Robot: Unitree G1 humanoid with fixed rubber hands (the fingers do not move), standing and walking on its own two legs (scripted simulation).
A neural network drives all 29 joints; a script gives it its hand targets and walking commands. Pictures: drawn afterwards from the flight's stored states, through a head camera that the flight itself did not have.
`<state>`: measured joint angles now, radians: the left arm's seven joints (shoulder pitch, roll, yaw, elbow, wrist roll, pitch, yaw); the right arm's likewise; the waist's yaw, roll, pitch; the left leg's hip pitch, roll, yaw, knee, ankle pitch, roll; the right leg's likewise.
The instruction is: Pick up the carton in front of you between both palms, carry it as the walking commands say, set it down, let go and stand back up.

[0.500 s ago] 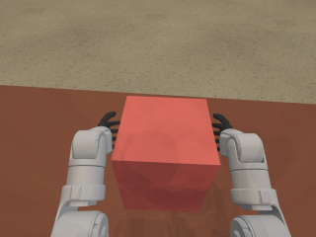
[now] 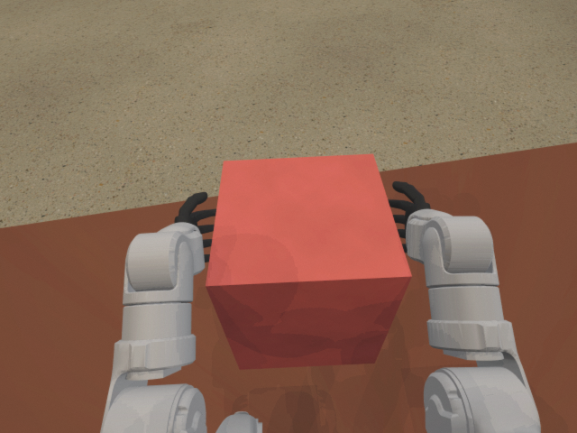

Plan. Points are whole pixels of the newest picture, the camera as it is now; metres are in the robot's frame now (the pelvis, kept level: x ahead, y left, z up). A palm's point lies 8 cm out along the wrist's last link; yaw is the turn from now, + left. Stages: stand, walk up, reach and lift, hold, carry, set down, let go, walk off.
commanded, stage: carry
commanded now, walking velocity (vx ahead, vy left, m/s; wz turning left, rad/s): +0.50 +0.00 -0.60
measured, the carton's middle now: (302, 267) +0.36 +0.01 +0.02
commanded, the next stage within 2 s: none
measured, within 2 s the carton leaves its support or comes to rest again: neither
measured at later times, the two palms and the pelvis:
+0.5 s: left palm (200, 140) +0.63 +0.21 +0.03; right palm (354, 135) +0.63 -0.09 +0.04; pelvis +0.29 +0.05 -0.04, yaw +4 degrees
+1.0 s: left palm (178, 88) +0.82 +0.29 +0.03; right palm (295, 57) +0.95 +0.02 +0.03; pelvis +0.56 +0.03 -0.08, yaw +22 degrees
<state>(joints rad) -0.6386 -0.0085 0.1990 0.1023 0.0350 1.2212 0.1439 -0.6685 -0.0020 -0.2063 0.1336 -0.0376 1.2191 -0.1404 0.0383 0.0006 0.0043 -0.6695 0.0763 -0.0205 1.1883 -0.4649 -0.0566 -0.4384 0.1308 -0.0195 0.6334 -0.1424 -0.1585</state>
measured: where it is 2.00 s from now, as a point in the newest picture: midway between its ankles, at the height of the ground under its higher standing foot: (245, 240)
